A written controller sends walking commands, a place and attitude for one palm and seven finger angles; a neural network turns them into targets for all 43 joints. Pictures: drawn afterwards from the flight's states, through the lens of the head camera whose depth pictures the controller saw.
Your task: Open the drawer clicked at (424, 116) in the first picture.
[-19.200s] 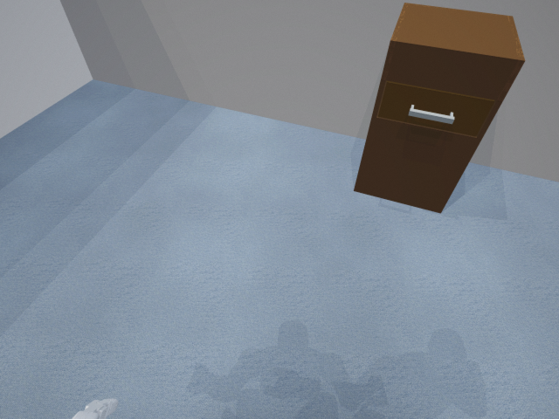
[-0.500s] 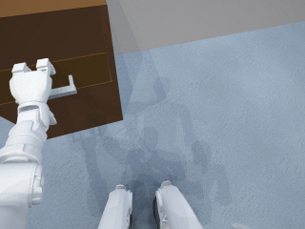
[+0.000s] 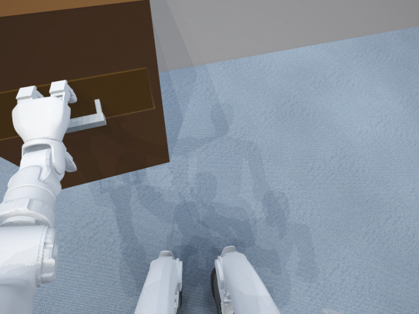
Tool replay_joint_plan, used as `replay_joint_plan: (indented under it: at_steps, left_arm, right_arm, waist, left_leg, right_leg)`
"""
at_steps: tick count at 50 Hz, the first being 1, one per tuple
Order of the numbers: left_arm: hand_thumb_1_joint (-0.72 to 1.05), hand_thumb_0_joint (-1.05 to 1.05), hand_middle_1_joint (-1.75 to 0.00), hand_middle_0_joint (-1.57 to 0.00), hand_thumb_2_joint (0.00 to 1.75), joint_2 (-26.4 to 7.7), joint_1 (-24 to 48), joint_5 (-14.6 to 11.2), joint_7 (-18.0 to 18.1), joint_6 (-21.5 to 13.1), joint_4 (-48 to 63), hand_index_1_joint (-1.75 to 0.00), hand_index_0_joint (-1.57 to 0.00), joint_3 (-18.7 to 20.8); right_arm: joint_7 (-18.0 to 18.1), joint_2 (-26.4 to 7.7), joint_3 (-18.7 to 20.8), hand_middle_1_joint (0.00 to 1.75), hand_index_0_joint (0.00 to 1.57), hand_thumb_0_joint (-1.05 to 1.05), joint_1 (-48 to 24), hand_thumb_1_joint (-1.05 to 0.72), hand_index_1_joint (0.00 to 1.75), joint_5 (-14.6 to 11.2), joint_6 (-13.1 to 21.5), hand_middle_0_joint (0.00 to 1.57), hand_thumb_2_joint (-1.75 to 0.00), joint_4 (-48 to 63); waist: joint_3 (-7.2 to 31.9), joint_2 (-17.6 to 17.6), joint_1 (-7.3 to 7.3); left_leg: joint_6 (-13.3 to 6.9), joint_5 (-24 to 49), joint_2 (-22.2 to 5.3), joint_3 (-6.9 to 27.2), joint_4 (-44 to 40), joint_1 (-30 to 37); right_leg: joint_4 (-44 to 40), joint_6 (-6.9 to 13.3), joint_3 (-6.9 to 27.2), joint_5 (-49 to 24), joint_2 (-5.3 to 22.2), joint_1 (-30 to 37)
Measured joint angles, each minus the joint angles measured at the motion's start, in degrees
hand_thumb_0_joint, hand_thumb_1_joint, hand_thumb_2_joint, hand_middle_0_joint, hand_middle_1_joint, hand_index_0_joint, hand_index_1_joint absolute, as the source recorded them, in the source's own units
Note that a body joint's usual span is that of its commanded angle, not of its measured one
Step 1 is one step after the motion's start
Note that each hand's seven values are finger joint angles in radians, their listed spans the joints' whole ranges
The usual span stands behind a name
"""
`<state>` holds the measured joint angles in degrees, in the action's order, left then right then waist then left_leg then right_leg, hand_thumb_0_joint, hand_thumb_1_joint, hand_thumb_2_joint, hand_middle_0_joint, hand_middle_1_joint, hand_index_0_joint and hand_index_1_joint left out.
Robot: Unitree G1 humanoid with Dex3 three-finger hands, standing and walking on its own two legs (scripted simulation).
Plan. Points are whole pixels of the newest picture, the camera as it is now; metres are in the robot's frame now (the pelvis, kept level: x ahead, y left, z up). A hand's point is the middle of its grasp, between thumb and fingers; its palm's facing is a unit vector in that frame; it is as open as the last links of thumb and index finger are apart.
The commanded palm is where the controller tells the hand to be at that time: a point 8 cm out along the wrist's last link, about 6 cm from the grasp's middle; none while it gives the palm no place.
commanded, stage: move the hooked fingers above the handle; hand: left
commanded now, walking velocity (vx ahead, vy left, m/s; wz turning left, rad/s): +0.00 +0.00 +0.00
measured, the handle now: (64, 118) +0.51 +0.30 -0.10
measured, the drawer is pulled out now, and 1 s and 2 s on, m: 0.00 0.00 0.00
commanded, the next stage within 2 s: lower the fingers behind the handle in 1.06 s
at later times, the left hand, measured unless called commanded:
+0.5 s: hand (63, 127) +0.47 +0.28 -0.06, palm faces -0.04 -0.07 -1.00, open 13.9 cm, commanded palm +0.47 +0.27 +0.01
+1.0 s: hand (65, 127) +0.47 +0.27 -0.06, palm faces -0.08 -0.05 -1.00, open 13.9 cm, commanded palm +0.46 +0.27 +0.01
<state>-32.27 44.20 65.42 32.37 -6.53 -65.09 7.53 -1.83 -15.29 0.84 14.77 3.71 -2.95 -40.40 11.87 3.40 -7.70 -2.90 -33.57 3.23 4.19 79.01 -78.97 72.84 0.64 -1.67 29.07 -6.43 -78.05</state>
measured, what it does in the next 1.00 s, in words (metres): stands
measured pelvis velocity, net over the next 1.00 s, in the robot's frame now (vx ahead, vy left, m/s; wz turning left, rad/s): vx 0.01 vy -0.01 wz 0.00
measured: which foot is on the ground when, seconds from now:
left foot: down 0.00-1.00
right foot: down 0.00-1.00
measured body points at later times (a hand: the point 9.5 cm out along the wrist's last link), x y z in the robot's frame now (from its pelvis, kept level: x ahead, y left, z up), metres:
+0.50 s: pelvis +0.00 +0.01 +0.01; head +0.17 +0.04 +0.42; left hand +0.47 +0.28 +0.00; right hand +0.05 -0.27 -0.11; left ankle +0.01 +0.08 -0.60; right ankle +0.04 -0.12 -0.60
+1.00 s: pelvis +0.01 -0.01 +0.01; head +0.18 +0.02 +0.43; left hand +0.47 +0.27 +0.00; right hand +0.06 -0.28 -0.11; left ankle +0.01 +0.08 -0.60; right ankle +0.04 -0.12 -0.60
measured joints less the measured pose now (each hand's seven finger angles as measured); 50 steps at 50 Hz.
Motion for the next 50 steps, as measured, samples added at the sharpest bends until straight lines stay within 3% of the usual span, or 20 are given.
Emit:
replay_joint_plan:
  at_steps: [6,13,19,25,30,36,41,45,50]
  left_arm:
    - [-0.49,0.00,-1.22,-0.34,0.30,-0.6,-0.4,-0.1,1.3,3.6,-0.1,-1.20,-0.32,1.3]
    - [-0.49,0.00,-1.21,-0.33,0.30,-0.6,1.1,-2.8,-2.6,6.0,-2.2,-1.21,-0.33,-3.3]
    - [-0.49,0.00,-1.20,-0.32,0.30,1.4,1.8,-2.3,-4.1,3.7,-3.2,-1.20,-0.32,-5.7]
    - [-0.49,0.00,-1.21,-0.33,0.30,2.1,0.3,0.6,0.4,1.9,-1.4,-1.20,-0.32,-1.3]
    - [-0.49,0.00,-1.22,-0.34,0.30,0.9,0.3,0.5,2.4,4.3,-1.5,-1.20,-0.32,0.4]
    - [-0.49,0.00,-1.21,-0.33,0.30,-0.6,0.7,-2.0,-0.5,6.3,-1.7,-1.21,-0.33,-1.0]
    - [-0.49,0.00,-1.20,-0.32,0.30,0.4,0.9,-3.2,-3.6,5.5,-1.5,-1.20,-0.32,-4.4]
    - [-0.49,0.00,-1.20,-0.32,0.30,1.6,0.7,-2.5,-3.6,3.4,-2.3,-1.20,-0.32,-4.6]
    - [-0.49,0.00,-1.20,-0.32,0.30,0.9,0.3,-0.1,-1.1,2.1,-3.1,-1.20,-0.32,-1.3]
  right_arm:
    - [-0.7,0.6,-0.6,0.30,0.20,0.00,-0.7,-0.91,0.30,-0.4,-0.5,0.21,-0.90,-0.1]
    - [-0.7,1.5,-1.0,0.30,0.20,0.00,0.2,-0.91,0.30,-0.9,0.3,0.21,-0.90,-1.0]
    - [-0.1,1.3,-0.9,0.30,0.20,0.00,0.9,-0.90,0.30,-0.6,0.2,0.21,-0.90,-0.8]
    - [-0.1,0.4,-0.6,0.30,0.20,0.00,0.6,-0.90,0.30,0.0,-0.6,0.21,-0.90,0.5]
    - [-0.8,0.4,-0.6,0.30,0.20,0.00,-0.3,-0.91,0.30,-0.2,-0.8,0.21,-0.90,0.2]
    - [-0.8,1.0,-0.8,0.30,0.20,0.00,-0.2,-0.91,0.30,-0.8,0.2,0.21,-0.90,-0.7]
    - [-0.4,1.1,-0.5,0.30,0.20,0.00,0.5,-0.91,0.30,-0.8,0.5,0.21,-0.90,-1.4]
    - [0.0,0.8,-0.7,0.30,0.20,0.00,0.5,-0.91,0.30,-0.7,0.2,0.21,-0.90,-1.0]
    - [0.2,0.1,-1.0,0.30,0.20,0.00,-0.2,-0.90,0.30,-0.3,0.1,0.21,-0.90,0.6]
  waist:
    - [-1.0,-0.1,0.22]
    - [-0.5,0.2,0.67]
    - [0.6,0.0,0.08]
    - [0.3,0.1,-0.51]
    - [-0.9,0.1,-0.06]
    - [-1.0,0.2,0.60]
    - [-0.1,0.2,0.89]
    - [0.7,0.0,0.38]
    - [0.4,-0.2,-0.64]
  left_leg:
    - [-0.4,0.4,0.0,-0.8,-0.9,0.9]
    - [-0.4,1.4,0.4,0.0,-3.6,3.8]
    - [-0.5,1.3,0.4,0.3,-4.0,4.5]
    - [-0.5,0.5,0.1,-0.3,-2.0,2.3]
    - [-0.4,0.5,-0.1,-0.9,-1.5,1.7]
    - [-0.1,1.2,0.1,-0.6,-3.0,2.6]
    - [0.2,1.5,0.2,0.2,-4.4,4.4]
    - [0.3,1.1,-0.1,0.1,-4.5,5.1]
    - [0.2,0.6,-0.5,-0.6,-3.1,3.4]
  right_leg:
    - [-0.6,-0.4,0.8,-0.4,0.0,0.6]
    - [-3.6,-0.5,0.4,-1.2,0.5,4.0]
    - [-4.3,-0.4,0.0,-1.1,0.6,4.9]
    - [-2.2,-0.4,0.5,-0.5,0.2,2.4]
    - [-1.2,-0.4,1.0,-0.5,0.1,1.4]
    - [-2.4,-0.1,0.7,-1.0,0.3,2.3]
    - [-3.9,0.3,0.1,-1.1,0.4,4.4]
    - [-4.0,0.5,0.2,-0.9,0.2,4.9]
    - [-2.4,0.5,0.7,-0.6,-0.3,2.9]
